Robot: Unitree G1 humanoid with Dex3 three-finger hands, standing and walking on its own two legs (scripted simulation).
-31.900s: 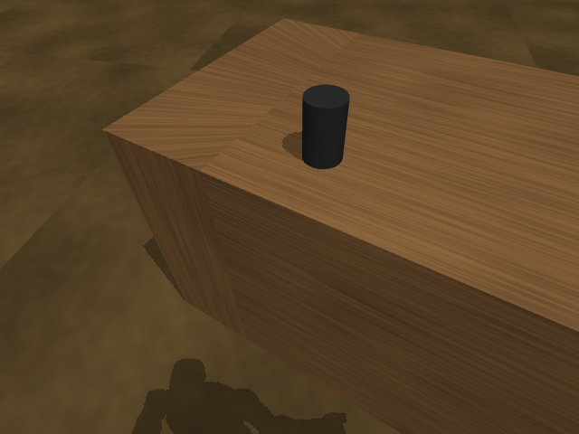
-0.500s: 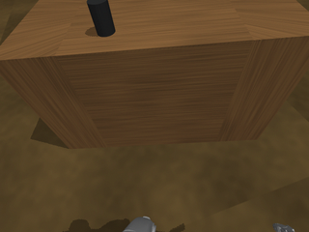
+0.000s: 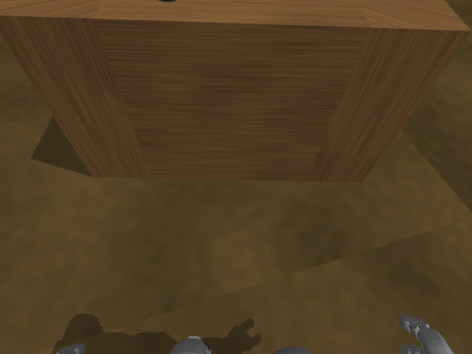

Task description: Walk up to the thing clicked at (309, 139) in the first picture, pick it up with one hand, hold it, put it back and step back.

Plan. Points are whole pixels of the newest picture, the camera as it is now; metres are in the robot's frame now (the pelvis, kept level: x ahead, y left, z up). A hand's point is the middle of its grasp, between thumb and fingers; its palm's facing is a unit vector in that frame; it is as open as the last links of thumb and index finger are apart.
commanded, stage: step back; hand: left
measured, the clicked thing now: out of the picture +1.09 +0.26 +0.11
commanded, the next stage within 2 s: stand in 1.22 s
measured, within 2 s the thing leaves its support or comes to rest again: neither
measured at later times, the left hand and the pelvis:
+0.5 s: hand out of the picture -0.05 +0.28 -0.14, palm faces +0.08 -0.91 -0.41, open 7.4 cm; pelvis -0.09 -0.01 +0.00, yaw +4 degrees
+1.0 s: hand out of the picture +0.01 +0.25 -0.14, palm faces +0.10 -0.92 -0.39, open 7.4 cm; pelvis -0.04 -0.02 +0.00, yaw +5 degrees
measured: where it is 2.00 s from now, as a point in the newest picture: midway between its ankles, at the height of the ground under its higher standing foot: outside the picture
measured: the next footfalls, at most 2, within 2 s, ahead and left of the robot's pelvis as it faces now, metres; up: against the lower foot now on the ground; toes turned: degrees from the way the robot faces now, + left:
right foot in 0.06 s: -0.03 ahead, -0.13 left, +0.00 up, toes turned +0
left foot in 0.40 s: -0.07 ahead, +0.11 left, +0.00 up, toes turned +2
